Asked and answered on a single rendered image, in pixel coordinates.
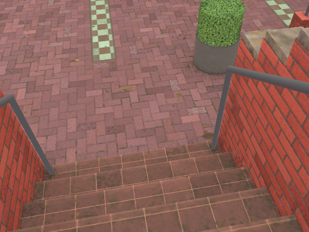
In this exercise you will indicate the stairs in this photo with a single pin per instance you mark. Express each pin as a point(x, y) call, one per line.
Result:
point(185, 188)

